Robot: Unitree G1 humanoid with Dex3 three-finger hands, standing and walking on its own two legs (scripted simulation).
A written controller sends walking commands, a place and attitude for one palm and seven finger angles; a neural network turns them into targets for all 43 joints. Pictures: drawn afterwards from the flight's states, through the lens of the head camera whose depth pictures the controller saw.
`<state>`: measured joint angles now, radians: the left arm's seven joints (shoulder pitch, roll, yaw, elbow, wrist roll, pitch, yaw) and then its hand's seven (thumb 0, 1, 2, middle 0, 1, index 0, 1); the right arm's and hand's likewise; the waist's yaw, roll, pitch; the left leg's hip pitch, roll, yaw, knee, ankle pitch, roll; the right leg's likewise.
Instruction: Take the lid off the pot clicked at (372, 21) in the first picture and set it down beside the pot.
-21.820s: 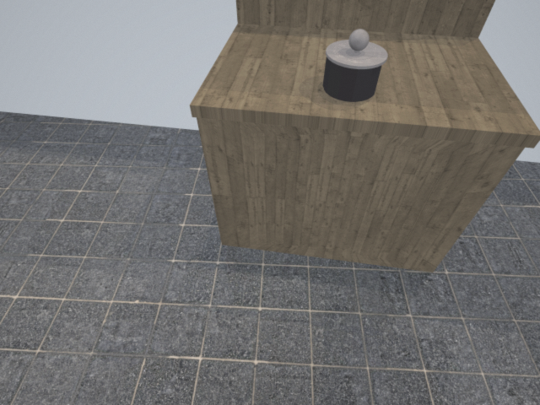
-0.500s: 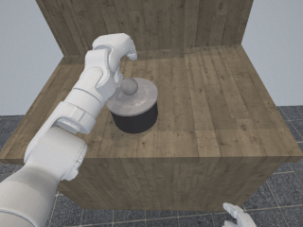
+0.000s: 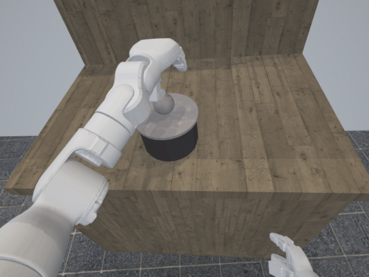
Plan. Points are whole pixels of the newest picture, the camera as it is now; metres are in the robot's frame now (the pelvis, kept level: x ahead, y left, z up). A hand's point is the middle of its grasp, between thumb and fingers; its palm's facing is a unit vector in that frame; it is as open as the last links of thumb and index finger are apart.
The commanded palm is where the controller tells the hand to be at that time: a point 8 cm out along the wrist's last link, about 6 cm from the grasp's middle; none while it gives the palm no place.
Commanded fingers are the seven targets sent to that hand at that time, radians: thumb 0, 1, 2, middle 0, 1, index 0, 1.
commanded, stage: move the open hand above the knob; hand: left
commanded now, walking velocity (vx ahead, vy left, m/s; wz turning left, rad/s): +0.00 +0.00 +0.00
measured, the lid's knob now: (163, 103) +0.49 +0.07 +0.12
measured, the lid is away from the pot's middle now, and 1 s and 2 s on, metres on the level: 0.00 0.00 0.00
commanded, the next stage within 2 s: lower the open fingers around the knob in 0.48 s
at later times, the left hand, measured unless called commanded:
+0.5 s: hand (156, 86) +0.45 +0.06 +0.20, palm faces -0.18 -0.02 -0.98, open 10.2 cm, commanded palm +0.43 +0.08 +0.27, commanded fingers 0.00 -0.42 1.68 -0.85 -0.08 -0.85 -0.08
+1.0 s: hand (149, 90) +0.46 +0.08 +0.18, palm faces -0.22 -0.06 -0.97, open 10.2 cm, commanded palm +0.43 +0.08 +0.24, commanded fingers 0.00 -0.42 1.68 -0.85 -0.08 -0.85 -0.08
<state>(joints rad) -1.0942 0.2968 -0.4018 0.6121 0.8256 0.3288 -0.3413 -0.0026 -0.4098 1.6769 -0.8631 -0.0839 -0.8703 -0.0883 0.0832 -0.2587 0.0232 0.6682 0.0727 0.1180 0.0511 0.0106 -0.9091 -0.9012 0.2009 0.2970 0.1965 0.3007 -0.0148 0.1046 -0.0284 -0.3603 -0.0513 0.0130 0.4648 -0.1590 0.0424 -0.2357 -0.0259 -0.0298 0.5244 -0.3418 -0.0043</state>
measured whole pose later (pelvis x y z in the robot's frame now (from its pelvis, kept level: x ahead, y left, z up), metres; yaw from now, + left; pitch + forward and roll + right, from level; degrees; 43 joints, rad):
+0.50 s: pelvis +0.00 -0.01 +0.00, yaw +0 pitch +3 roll +1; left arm -1.05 0.32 -0.39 0.63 0.85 0.37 -0.37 0.00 -0.41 1.68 -0.86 -0.08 -0.86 -0.09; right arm 0.13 -0.28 0.01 0.66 0.08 0.16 0.06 0.01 -0.91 -0.90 0.20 0.30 0.20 0.30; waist -0.03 0.11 -0.04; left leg -0.35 -0.04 0.02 0.46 -0.16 0.04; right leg -0.23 -0.02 -0.02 0.52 -0.34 -0.01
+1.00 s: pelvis +0.01 +0.00 +0.00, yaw +0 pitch +4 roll +1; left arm -1.06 0.32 -0.37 0.68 0.84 0.36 -0.38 0.00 -0.41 1.68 -0.86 -0.08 -0.87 -0.09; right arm 0.12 -0.26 0.01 0.66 0.08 0.14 0.05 0.01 -0.91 -0.90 0.20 0.30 0.20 0.30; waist -0.03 0.09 -0.03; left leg -0.36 -0.05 0.01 0.47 -0.17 0.04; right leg -0.23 -0.02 -0.03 0.51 -0.34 0.00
